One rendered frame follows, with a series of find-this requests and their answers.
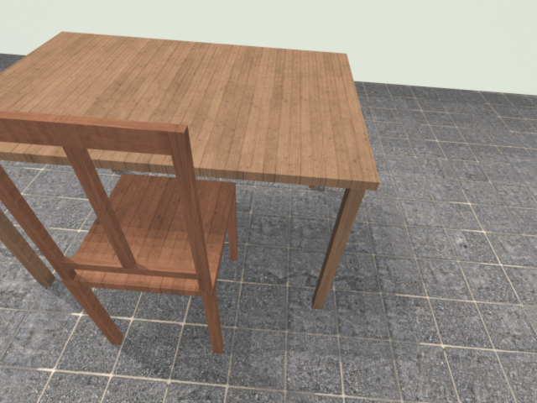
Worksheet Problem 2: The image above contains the chair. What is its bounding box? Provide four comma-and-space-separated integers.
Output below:
0, 110, 238, 353

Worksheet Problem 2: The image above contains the table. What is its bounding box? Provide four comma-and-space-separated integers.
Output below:
0, 32, 380, 309

